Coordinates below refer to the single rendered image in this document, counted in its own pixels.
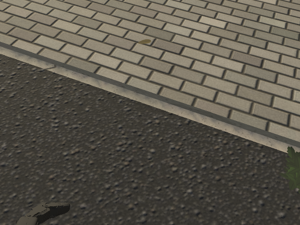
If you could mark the robot left hand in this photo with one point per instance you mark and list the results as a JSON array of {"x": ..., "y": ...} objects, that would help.
[{"x": 43, "y": 212}]

